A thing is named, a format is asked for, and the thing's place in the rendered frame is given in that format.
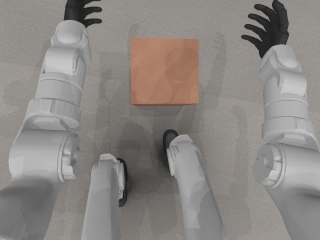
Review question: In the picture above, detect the robot left upper arm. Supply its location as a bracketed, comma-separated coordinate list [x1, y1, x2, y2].
[0, 128, 84, 240]

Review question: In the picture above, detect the robot right thigh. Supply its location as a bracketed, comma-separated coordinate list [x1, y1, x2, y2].
[166, 140, 229, 240]

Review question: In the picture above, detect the robot left thigh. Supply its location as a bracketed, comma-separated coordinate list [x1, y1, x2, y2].
[81, 159, 125, 240]

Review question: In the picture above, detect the right robot forearm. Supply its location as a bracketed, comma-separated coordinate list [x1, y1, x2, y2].
[258, 44, 320, 153]

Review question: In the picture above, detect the robot thigh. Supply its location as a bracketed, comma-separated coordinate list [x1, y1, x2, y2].
[81, 159, 125, 240]
[166, 140, 229, 240]

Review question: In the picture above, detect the robot right upper arm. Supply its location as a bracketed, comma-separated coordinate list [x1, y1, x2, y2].
[252, 142, 320, 240]

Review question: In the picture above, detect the right robot hand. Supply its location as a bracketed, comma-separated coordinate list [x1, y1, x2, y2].
[241, 0, 289, 59]

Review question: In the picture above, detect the carton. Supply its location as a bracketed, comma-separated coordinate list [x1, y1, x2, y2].
[130, 37, 199, 106]

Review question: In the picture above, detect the left robot forearm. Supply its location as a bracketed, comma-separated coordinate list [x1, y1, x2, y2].
[8, 20, 92, 174]

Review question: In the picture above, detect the left robot hand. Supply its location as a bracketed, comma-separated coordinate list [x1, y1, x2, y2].
[63, 0, 102, 28]

